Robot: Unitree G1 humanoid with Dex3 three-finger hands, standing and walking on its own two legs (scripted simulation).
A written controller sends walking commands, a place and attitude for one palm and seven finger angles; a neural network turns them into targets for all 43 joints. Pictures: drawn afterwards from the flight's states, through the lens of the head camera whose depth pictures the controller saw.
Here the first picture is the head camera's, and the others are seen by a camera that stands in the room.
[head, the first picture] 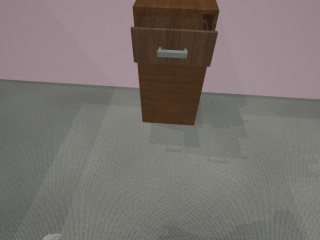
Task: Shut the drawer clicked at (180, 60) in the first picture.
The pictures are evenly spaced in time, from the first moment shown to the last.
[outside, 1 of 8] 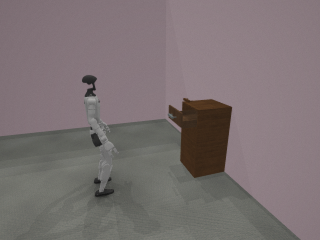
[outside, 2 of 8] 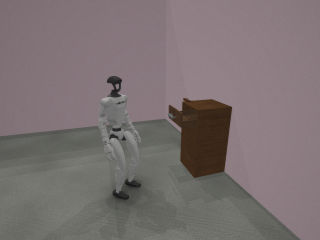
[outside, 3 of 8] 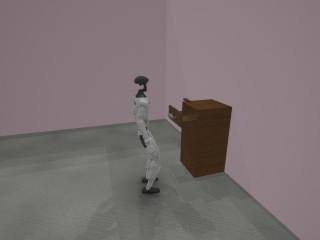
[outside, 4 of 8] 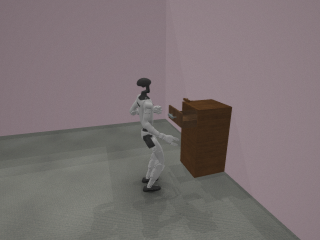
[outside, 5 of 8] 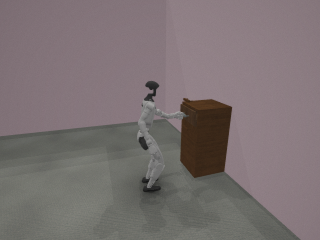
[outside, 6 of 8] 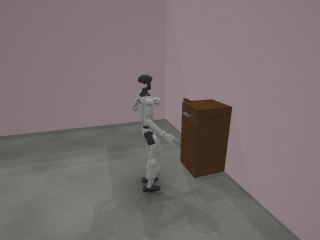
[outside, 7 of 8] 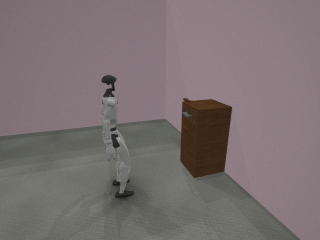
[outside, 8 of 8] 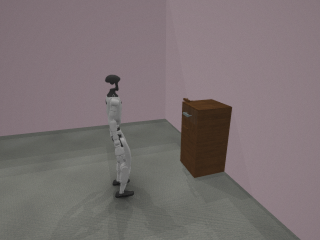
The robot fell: no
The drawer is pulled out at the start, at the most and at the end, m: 0.20 0.20 0.00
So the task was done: yes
